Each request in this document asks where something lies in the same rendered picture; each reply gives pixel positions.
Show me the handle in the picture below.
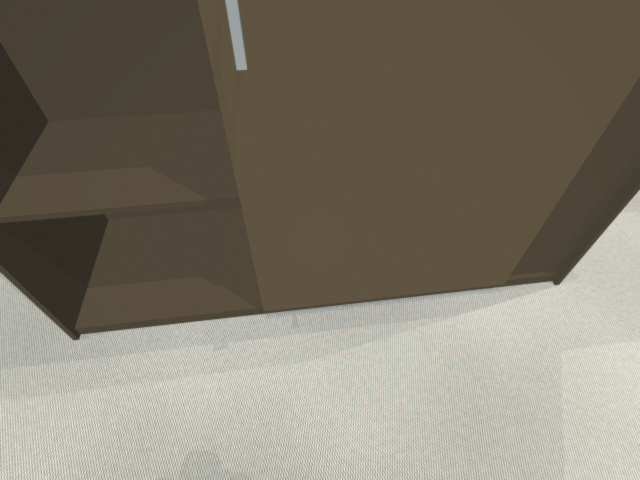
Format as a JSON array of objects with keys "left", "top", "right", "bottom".
[{"left": 225, "top": 0, "right": 247, "bottom": 70}]

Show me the wardrobe door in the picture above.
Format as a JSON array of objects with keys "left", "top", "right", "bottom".
[
  {"left": 511, "top": 77, "right": 640, "bottom": 275},
  {"left": 197, "top": 0, "right": 640, "bottom": 311}
]

